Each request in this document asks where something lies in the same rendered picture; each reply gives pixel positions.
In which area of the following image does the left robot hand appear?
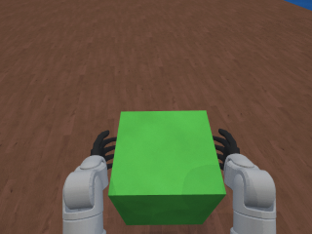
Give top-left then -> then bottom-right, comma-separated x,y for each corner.
90,130 -> 117,169

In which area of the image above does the carton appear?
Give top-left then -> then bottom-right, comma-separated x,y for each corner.
108,110 -> 226,225

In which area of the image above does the robot right forearm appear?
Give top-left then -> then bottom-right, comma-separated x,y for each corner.
223,153 -> 277,234

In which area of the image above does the robot left forearm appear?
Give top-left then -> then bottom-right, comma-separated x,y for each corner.
62,155 -> 109,234

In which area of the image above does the right robot hand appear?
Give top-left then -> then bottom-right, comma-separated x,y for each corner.
213,129 -> 240,171

